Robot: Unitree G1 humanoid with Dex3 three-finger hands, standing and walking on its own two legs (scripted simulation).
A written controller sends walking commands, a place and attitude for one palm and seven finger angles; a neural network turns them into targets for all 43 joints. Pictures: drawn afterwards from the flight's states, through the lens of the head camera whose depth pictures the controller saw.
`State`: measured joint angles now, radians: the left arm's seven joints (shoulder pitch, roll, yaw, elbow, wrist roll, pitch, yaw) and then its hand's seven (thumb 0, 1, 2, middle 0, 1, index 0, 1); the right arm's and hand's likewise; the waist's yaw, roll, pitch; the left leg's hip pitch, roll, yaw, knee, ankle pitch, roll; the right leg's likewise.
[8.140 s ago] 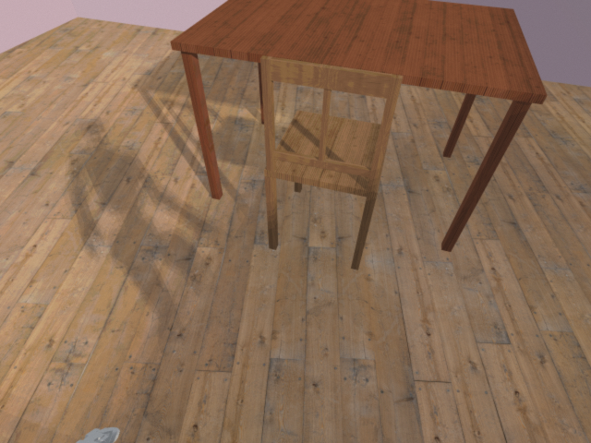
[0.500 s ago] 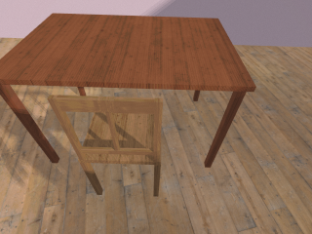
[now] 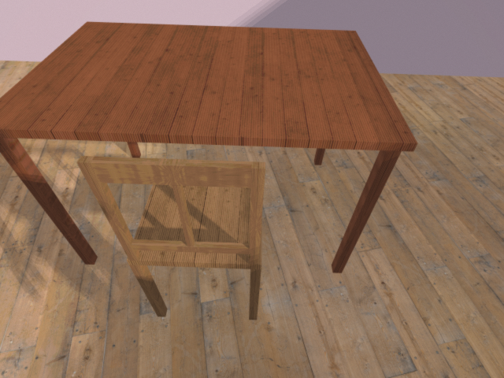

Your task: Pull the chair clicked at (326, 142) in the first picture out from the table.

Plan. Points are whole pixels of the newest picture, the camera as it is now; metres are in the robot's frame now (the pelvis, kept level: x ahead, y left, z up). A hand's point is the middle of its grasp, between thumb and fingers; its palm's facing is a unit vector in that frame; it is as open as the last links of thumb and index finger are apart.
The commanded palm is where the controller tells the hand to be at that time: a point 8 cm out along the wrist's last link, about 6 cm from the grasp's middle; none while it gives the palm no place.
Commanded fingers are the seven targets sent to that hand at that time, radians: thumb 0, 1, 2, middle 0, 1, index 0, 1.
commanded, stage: look again from close up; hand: left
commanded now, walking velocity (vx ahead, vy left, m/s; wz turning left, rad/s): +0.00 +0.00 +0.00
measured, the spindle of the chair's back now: (184, 216) +0.50 +0.20 -0.13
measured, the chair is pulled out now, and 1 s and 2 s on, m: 0.00 0.00 0.00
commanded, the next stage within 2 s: shuffle to correct the standing spot in 1.06 s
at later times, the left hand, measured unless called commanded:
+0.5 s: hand out of the picture -0.03 +0.15 -0.18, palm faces +0.05 -0.98 -0.17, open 7.4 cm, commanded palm none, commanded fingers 0.00 0.90 0.90 -0.20 -0.30 -0.20 -0.30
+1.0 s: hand out of the picture -0.01 +0.16 -0.18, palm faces +0.05 -0.98 -0.20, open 7.4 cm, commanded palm none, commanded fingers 0.00 0.90 0.90 -0.20 -0.30 -0.20 -0.30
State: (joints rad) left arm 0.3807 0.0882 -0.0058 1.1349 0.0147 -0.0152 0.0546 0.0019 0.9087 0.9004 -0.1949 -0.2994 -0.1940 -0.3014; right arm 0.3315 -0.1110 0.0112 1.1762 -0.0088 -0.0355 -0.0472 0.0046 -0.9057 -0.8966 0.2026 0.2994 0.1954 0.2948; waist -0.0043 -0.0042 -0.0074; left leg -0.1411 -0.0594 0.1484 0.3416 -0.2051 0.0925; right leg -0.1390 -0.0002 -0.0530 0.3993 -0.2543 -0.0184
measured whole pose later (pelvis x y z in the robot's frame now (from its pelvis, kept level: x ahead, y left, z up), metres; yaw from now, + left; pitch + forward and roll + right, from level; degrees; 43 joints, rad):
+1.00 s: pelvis +0.01 -0.01 +0.00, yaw +1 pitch +0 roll +0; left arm 0.33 0.14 0.00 1.14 0.01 -0.02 0.05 0.00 0.91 0.90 -0.20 -0.30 -0.19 -0.30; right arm 0.29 -0.16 0.01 1.18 -0.01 -0.04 -0.05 0.01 -0.90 -0.90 0.20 0.30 0.20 0.29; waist 0.00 0.00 0.00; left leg -0.11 -0.05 0.13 0.32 -0.21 0.08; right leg -0.10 0.01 -0.06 0.37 -0.26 -0.03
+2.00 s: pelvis +0.08 -0.03 -0.01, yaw +2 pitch +0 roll +1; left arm 0.25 0.17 0.03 1.05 0.02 0.01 0.05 0.00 0.91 0.90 -0.19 -0.30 -0.19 -0.30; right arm 0.25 -0.14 -0.03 1.12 -0.01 0.01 -0.05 0.01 -0.91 -0.90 0.21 0.30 0.20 0.30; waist -0.01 0.01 0.03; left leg -0.19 0.00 0.06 0.52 -0.33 0.01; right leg -0.24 -0.01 -0.01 0.57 -0.32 -0.01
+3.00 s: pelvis +0.05 +0.00 -0.01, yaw +2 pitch -2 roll +0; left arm 0.20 0.25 -0.02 1.02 0.02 0.00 0.02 0.00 0.91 0.90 -0.20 -0.30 -0.20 -0.30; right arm 0.14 -0.23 0.00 1.04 -0.02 -0.02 -0.01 0.01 -0.90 -0.90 0.21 0.30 0.20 0.30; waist 0.01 -0.01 0.03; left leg -0.18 -0.03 0.06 0.47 -0.26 0.05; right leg -0.22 -0.04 -0.01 0.48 -0.23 0.03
